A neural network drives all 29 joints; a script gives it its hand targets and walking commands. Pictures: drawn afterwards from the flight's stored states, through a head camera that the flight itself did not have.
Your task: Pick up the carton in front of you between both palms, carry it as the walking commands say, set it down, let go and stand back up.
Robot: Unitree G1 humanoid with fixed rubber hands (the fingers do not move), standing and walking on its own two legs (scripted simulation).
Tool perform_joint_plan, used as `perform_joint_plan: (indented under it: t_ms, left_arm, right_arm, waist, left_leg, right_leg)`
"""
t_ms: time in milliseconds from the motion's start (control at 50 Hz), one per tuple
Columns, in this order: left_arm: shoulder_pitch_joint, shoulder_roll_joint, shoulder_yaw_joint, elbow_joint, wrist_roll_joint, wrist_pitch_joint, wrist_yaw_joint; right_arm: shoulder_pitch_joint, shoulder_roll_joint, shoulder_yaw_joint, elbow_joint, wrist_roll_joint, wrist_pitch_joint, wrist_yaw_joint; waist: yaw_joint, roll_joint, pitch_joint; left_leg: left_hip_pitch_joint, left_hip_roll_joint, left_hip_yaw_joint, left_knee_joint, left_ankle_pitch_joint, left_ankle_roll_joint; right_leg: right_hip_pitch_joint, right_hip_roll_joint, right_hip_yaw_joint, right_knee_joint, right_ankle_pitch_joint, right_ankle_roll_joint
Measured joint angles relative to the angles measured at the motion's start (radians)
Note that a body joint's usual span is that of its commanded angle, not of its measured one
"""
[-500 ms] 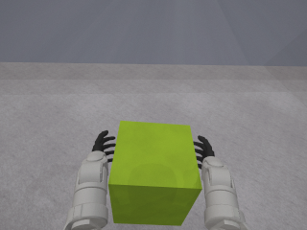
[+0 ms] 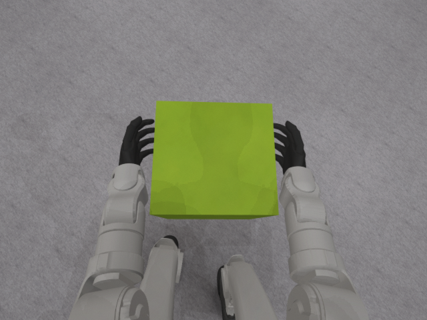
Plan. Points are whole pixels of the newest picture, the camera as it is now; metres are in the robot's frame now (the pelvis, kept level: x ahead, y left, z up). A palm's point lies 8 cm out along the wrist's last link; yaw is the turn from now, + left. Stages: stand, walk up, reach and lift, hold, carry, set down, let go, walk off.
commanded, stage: set down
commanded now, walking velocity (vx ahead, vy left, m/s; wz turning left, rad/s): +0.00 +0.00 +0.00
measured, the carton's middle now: (211, 170) +0.40 +0.01 -0.16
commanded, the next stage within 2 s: none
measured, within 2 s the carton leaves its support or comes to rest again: neither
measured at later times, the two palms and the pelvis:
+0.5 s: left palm (145, 161) +0.43 +0.17 -0.23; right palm (267, 163) +0.45 -0.13 -0.22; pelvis -0.02 +0.01 -0.12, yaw -3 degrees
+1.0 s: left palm (154, 167) +0.45 +0.17 -0.38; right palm (253, 164) +0.49 -0.13 -0.37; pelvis -0.05 +0.00 -0.23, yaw -4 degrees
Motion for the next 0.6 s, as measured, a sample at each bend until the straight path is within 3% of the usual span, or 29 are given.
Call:
perform_joint_plan:
  t_ms: [260,600]
  left_arm:
    - [-0.144,0.024,0.081,0.101,0.038,0.053,-0.014]
    - [-0.3,0.069,0.038,0.112,-0.045,0.05,0.063]
  right_arm:
    - [-0.144,-0.02,-0.059,0.109,-0.042,0.048,-0.011]
    - [-0.337,-0.143,0.003,0.184,0.051,0.032,-0.014]
  waist:
    - [0.01,0.013,-0.118]
    - [0.014,0.023,-0.057]
  left_leg:
    - [-0.308,-0.02,-0.021,0.247,-0.076,-0.012]
    - [-0.674,-0.055,-0.014,0.557,-0.123,-0.01]
  right_leg:
    - [-0.295,0.022,-0.022,0.239,-0.085,0.005]
    - [-0.644,0.042,-0.022,0.556,-0.164,0.048]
